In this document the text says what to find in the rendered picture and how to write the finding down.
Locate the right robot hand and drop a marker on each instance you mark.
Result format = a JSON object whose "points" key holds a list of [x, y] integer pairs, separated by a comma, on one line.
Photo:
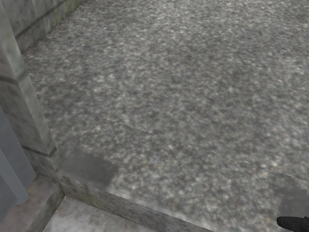
{"points": [[296, 224]]}

